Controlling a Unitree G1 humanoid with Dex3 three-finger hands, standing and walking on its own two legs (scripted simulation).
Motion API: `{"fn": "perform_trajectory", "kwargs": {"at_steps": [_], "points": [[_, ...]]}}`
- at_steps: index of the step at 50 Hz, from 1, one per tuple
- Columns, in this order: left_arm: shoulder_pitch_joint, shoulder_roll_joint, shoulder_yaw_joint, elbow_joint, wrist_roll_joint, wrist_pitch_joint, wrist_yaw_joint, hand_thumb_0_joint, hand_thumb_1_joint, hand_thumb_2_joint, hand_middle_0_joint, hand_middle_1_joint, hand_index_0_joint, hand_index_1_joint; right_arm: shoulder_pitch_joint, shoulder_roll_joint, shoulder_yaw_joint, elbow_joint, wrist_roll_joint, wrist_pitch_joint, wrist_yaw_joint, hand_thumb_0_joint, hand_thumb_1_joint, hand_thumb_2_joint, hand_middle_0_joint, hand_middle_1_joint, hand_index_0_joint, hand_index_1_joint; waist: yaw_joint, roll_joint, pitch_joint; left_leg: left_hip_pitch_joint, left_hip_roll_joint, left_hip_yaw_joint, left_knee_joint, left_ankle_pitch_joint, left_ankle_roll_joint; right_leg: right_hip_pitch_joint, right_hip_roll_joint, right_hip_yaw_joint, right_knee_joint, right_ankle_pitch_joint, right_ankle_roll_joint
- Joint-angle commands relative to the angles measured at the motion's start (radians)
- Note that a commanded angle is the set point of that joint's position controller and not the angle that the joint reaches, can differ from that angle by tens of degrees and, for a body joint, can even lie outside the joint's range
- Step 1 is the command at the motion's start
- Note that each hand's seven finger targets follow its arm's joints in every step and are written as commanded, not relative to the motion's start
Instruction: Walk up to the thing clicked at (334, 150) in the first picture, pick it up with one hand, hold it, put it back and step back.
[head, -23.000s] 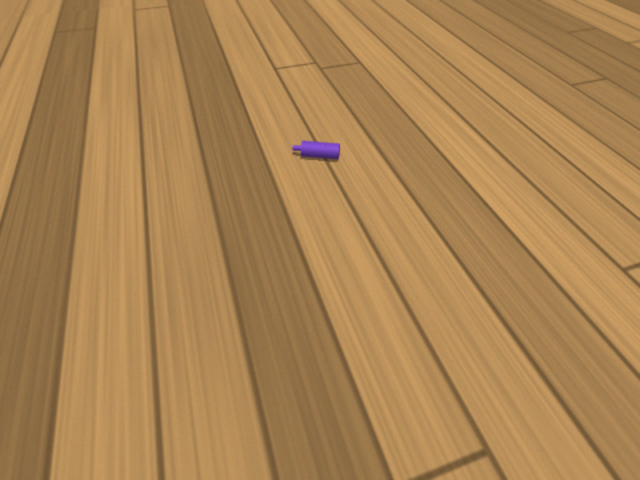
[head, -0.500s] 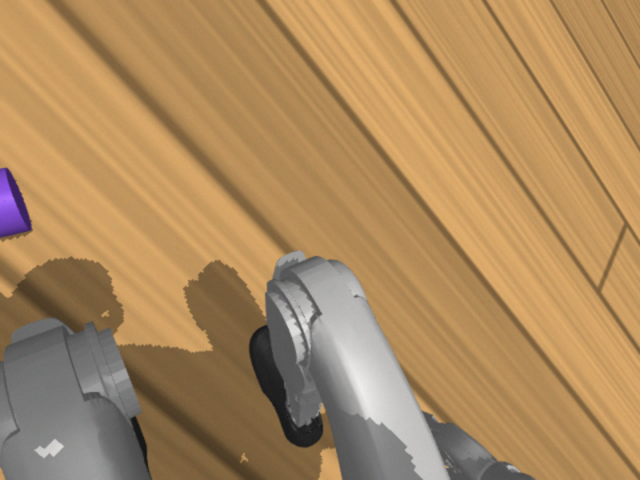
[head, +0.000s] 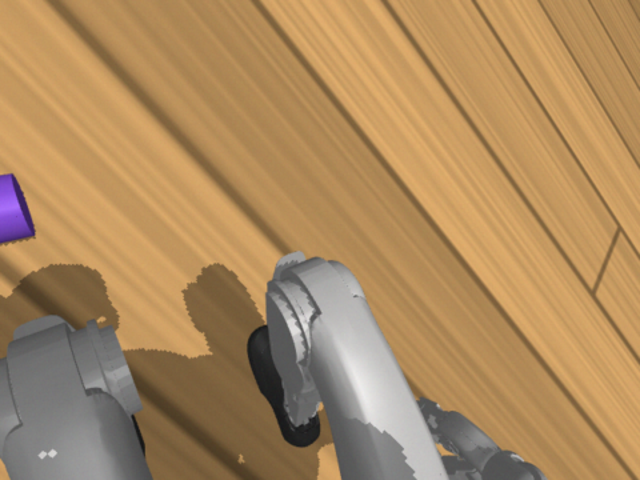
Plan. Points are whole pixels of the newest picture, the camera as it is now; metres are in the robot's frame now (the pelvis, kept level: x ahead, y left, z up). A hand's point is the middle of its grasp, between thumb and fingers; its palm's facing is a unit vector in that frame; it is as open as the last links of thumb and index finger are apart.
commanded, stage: close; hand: left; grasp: from above
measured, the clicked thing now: out of the picture +0.43 +0.34 -0.26
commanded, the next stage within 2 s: settle in 0.60 s
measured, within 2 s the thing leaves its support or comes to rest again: leaves its support in 1.00 s
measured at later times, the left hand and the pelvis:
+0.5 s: hand out of the picture +0.42 +0.32 -0.25, palm faces -0.46 -0.13 -0.88, open 10.8 cm; pelvis +0.00 +0.00 +0.00, yaw +0 degrees
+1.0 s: hand out of the picture +0.42 +0.32 -0.24, palm faces -0.44 -0.13 -0.89, open 10.7 cm; pelvis +0.00 +0.00 +0.00, yaw +0 degrees
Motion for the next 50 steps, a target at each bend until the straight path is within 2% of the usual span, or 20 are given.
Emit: {"fn": "perform_trajectory", "kwargs": {"at_steps": [1, 5, 7, 9, 17, 22, 24, 27, 28, 30, 35, 36, 40, 41, 42, 44, 45, 48, 49, 50], "points": [[-0.227, 0.226, 0.029, -0.12, -0.019, 0.009, 0.036, 0.0, 0.133, 0.811, -0.54, -0.857, -0.557, -0.839, 0.175, -0.325, -0.098, 0.005, 0.017, -0.001, -0.012, 0.0, -0.9, -0.903, 0.199, 0.3, 0.199, 0.3, -0.016, 0.51, -0.653, 0.489, 0.026, 0.1, -0.273, 0.2, 0.024, 0.323, 0.015, -0.109, -0.204, 0.247, -0.08], [-0.21, 0.213, 0.033, -0.09, -0.022, 0.014, 0.031, 0.0, 0.184, 0.808, -0.569, -0.874, -0.592, -0.849, 0.184, -0.316, -0.096, 0.004, 0.016, 0.008, -0.012, 0.0, -0.899, -0.902, 0.199, 0.3, 0.199, 0.3, -0.028, 0.503, -0.645, 0.474, 0.026, 0.108, -0.268, 0.212, 0.028, 0.344, 0.018, -0.101, -0.209, 0.266, -0.081], [-0.222, 0.153, -0.013, -0.08, -0.029, 0.011, 0.021, 0.0, 0.199, 0.818, -0.584, -0.872, -0.604, -0.849, 0.175, -0.304, -0.089, -0.008, 0.012, 0.007, -0.01, 0.0, -0.9, -0.903, 0.199, 0.3, 0.199, 0.3, -0.047, 0.49, -0.615, 0.454, 0.025, 0.115, -0.259, 0.202, 0.033, 0.344, 0.021, -0.095, -0.221, 0.266, -0.077], [-0.213, 0.214, 0.019, -0.094, -0.032, 0.009, 0.021, 0.0, 0.229, 0.834, -0.619, -0.848, -0.633, -0.833, 0.184, -0.323, -0.094, -0.003, 0.019, 0.009, -0.016, 0.0, -0.898, -0.902, 0.199, 0.3, 0.199, 0.3, -0.034, 0.458, -0.618, 0.435, 0.025, 0.112, -0.256, 0.179, 0.037, 0.345, 0.019, -0.094, -0.227, 0.242, -0.076], [-0.211, 0.205, 0.02, -0.081, -0.036, -0.002, 0.014, 0.0, 0.319, 0.828, -0.679, -0.854, -0.697, -0.835, 0.194, -0.314, -0.084, -0.006, 0.015, 0.015, -0.015, 0.0, -0.9, -0.902, 0.199, 0.3, 0.199, 0.3, -0.041, 0.458, -0.615, 0.439, 0.025, 0.109, -0.249, 0.193, 0.036, 0.343, 0.018, -0.101, -0.217, 0.255, -0.075], [-0.209, 0.235, 0.043, -0.129, -0.035, -0.008, 0.011, 0.0, 0.369, 0.861, -0.725, -0.853, -0.737, -0.84, 0.197, -0.316, -0.086, -0.008, 0.014, 0.022, -0.022, 0.0, -0.9, -0.903, 0.199, 0.3, 0.199, 0.3, -0.018, 0.495, -0.669, 0.476, 0.026, 0.106, -0.264, 0.216, 0.029, 0.362, 0.02, -0.102, -0.213, 0.262, -0.08], [-0.183, 0.185, 0.01, -0.072, -0.029, -0.002, 0.003, 0.0, 0.395, 0.859, -0.749, -0.84, -0.76, -0.828, 0.196, -0.311, -0.087, -0.01, 0.012, 0.02, -0.021, 0.0, -0.899, -0.902, 0.199, 0.3, 0.199, 0.3, -0.038, 0.498, -0.634, 0.484, 0.026, 0.107, -0.267, 0.218, 0.027, 0.354, 0.019, -0.102, -0.204, 0.269, -0.081], [-0.187, 0.221, 0.029, -0.06, -0.027, -0.008, 0.009, 0.0, 0.437, 0.857, -0.784, -0.828, -0.794, -0.817, 0.195, -0.306, -0.074, -0.008, 0.012, 0.024, -0.022, 0.0, -0.899, -0.902, 0.199, 0.3, 0.199, 0.3, -0.038, 0.463, -0.607, 0.442, 0.026, 0.109, -0.257, 0.188, 0.033, 0.348, 0.019, -0.102, -0.214, 0.25, -0.078], [-0.206, 0.201, 0.006, -0.082, -0.024, -0.011, 0.006, 0.0, 0.438, 0.866, -0.788, -0.816, -0.795, -0.809, 0.195, -0.317, -0.084, -0.008, 0.01, 0.021, -0.022, 0.0, -0.897, -0.901, 0.199, 0.3, 0.199, 0.3, -0.048, 0.465, -0.596, 0.437, 0.026, 0.113, -0.248, 0.179, 0.035, 0.34, 0.019, -0.096, -0.217, 0.242, -0.076], [-0.212, 0.227, 0.034, -0.1, -0.033, -0.016, 0.014, 0.0, 0.462, 0.854, -0.793, -0.83, -0.805, -0.816, 0.194, -0.32, -0.079, -0.006, 0.009, 0.024, -0.026, 0.0, -0.896, -0.901, 0.199, 0.3, 0.199, 0.3, -0.033, 0.475, -0.627, 0.448, 0.025, 0.103, -0.263, 0.189, 0.031, 0.348, 0.019, -0.106, -0.219, 0.24, -0.078], [-0.184, 0.205, 0.013, -0.061, -0.028, -0.013, 0.011, 0.0, 0.529, 0.889, -0.849, -0.831, -0.857, -0.822, 0.194, -0.314, -0.072, -0.007, -0.002, 0.027, -0.03, 0.0, -0.895, -0.9, 0.199, 0.3, 0.199, 0.3, -0.045, 0.447, -0.609, 0.432, 0.026, 0.112, -0.249, 0.176, 0.038, 0.359, 0.023, -0.091, -0.229, 0.242, -0.073], [-0.2, 0.213, 0.009, -0.072, -0.029, -0.012, 0.01, 0.0, 0.449, 0.884, -0.84, -0.85, -0.854, -0.838, 0.195, -0.311, -0.071, -0.008, 0.003, 0.024, -0.029, 0.0, -0.918, -0.905, 0.199, 0.3, 0.199, 0.3, -0.047, 0.447, -0.605, 0.429, 0.027, 0.113, -0.239, 0.18, 0.039, 0.358, 0.021, -0.089, -0.227, 0.249, -0.071], [-0.214, 0.213, 0.009, -0.108, -0.035, -0.006, 0.005, 0.0, 0.413, 0.875, -0.835, -0.804, -0.842, -0.799, 0.193, -0.324, -0.08, -0.014, 0.007, 0.02, -0.031, 0.0, -0.916, -0.905, 0.199, 0.3, 0.199, 0.3, -0.03, 0.501, -0.63, 0.471, 0.024, 0.106, -0.265, 0.198, 0.026, 0.338, 0.015, -0.106, -0.21, 0.244, -0.082], [-0.196, 0.245, 0.042, -0.109, -0.037, -0.001, 0.006, 0.0, 0.41, 0.884, -0.818, -0.835, -0.829, -0.826, 0.201, -0.317, -0.078, -0.003, 0.005, 0.026, -0.032, 0.0, -0.916, -0.905, 0.199, 0.3, 0.199, 0.3, -0.019, 0.514, -0.66, 0.487, 0.028, 0.103, -0.274, 0.21, 0.024, 0.362, 0.019, -0.106, -0.208, 0.258, -0.082], [-0.205, 0.226, 0.018, -0.109, -0.032, 0.001, -0.001, 0.0, 0.427, 0.879, -0.843, -0.809, -0.849, -0.805, 0.192, -0.309, -0.081, -0.006, 0.007, 0.026, -0.032, 0.0, -0.917, -0.905, 0.199, 0.3, 0.199, 0.3, -0.028, 0.502, -0.647, 0.466, 0.027, 0.109, -0.256, 0.194, 0.029, 0.347, 0.02, -0.098, -0.207, 0.252, -0.08], [-0.235, 0.259, 0.055, -0.179, -0.039, 0.0, 0.001, 0.0, 0.443, 0.886, -0.851, -0.818, -0.858, -0.813, 0.2, -0.315, -0.092, -0.006, 0.014, 0.028, -0.034, 0.0, -0.917, -0.906, 0.199, 0.3, 0.199, 0.3, -0.011, 0.532, -0.679, 0.478, 0.026, 0.111, -0.263, 0.199, 0.027, 0.353, 0.016, -0.098, -0.213, 0.251, -0.083], [-0.245, 0.212, 0.02, -0.207, -0.034, 0.004, -0.007, 0.0, 0.448, 0.876, -0.858, -0.794, -0.864, -0.789, 0.188, -0.309, -0.09, -0.021, 0.012, 0.024, -0.027, 0.0, -0.915, -0.905, 0.199, 0.3, 0.199, 0.3, -0.013, 0.549, -0.698, 0.502, 0.022, 0.115, -0.259, 0.224, 0.024, 0.344, 0.013, -0.099, -0.205, 0.272, -0.084], [-0.209, 0.228, 0.048, -0.229, -0.039, 0.011, -0.009, 0.0, 0.456, 0.874, -0.865, -0.793, -0.87, -0.79, 0.197, -0.307, -0.11, -0.004, 0.023, 0.026, -0.027, 0.0, -0.916, -0.905, 0.199, 0.3, 0.199, 0.3, 0.002, 0.559, -0.715, 0.504, 0.023, 0.121, -0.265, 0.226, 0.022, 0.348, 0.015, -0.093, -0.206, 0.276, -0.087], [-0.223, 0.187, 0.032, -0.273, -0.039, 0.013, -0.017, 0.0, 0.467, 0.868, -0.862, -0.806, -0.872, -0.797, 0.196, -0.308, -0.116, -0.014, 0.025, 0.024, -0.023, 0.0, -0.916, -0.905, 0.199, 0.3, 0.199, 0.3, 0.009, 0.571, -0.724, 0.512, 0.016, 0.121, -0.271, 0.244, 0.016, 0.329, 0.01, -0.102, -0.202, 0.281, -0.092], [-0.198, 0.22, 0.057, -0.272, -0.037, 0.019, -0.021, 0.0, 0.472, 0.881, -0.871, -0.803, -0.878, -0.797, 0.196, -0.3, -0.13, 0.007, 0.03, 0.028, -0.022, 0.0, -0.914, -0.904, 0.199, 0.3, 0.199, 0.3, 0.022, 0.58, -0.742, 0.524, 0.022, 0.125, -0.271, 0.236, 0.019, 0.337, 0.013, -0.09, -0.201, 0.28, -0.091]]}}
